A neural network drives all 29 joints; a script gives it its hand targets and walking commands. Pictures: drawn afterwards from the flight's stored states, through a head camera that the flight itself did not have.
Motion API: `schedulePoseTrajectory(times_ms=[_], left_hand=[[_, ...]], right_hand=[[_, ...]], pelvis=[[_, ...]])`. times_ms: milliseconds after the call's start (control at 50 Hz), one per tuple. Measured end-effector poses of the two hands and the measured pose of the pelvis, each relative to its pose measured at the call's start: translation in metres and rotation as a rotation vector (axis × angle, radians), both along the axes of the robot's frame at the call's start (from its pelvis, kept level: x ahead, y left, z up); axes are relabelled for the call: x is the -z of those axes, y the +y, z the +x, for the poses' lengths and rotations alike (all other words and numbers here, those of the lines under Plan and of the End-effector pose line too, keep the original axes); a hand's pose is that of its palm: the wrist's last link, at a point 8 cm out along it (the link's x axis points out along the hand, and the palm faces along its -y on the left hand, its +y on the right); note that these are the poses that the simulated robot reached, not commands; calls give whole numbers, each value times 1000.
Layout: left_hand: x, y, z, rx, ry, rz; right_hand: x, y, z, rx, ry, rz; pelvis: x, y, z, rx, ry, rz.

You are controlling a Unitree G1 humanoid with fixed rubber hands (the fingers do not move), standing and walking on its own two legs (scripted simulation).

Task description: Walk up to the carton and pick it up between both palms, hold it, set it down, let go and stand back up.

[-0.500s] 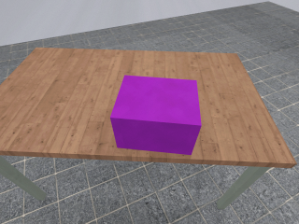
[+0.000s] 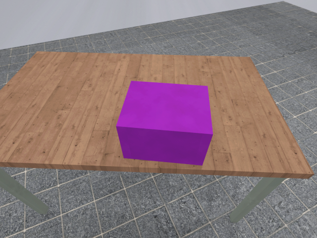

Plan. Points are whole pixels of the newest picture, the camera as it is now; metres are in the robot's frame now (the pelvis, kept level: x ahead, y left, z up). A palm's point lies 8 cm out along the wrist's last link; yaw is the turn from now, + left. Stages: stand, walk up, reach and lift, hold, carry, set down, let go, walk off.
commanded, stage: stand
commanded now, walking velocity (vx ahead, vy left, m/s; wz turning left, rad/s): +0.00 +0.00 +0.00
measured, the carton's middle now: (165, 121) +0.48 -0.02 -0.01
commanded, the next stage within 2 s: none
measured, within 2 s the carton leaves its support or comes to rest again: neither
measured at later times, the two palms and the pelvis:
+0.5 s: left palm out of the picture +0.01 +0.25 -0.13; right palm out of the picture +0.01 -0.25 -0.13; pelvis +0.00 +0.00 +0.00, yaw +0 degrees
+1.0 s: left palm out of the picture +0.00 +0.25 -0.13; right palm out of the picture +0.00 -0.25 -0.13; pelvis +0.00 +0.00 +0.00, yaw -1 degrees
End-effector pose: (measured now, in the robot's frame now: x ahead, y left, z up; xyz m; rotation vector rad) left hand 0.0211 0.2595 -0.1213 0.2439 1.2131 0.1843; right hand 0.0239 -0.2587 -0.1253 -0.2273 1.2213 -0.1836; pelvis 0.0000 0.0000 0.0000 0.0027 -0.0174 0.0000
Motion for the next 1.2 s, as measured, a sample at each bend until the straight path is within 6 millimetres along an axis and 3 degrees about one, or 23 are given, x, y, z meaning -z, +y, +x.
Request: schedulePoseTrajectory(times_ms=[740, 1200], left_hand=[[6, -8, -16, -16, 71, -17], [8, -12, -15, -20, 87, -26]], right_hand=[[7, 9, -22, 38, 73, 20], [9, 14, -25, 55, 94, 29]], pelvis=[[-1, 1, 1, 11, 2, 1], [-1, 2, 5, 17, 1, 0]])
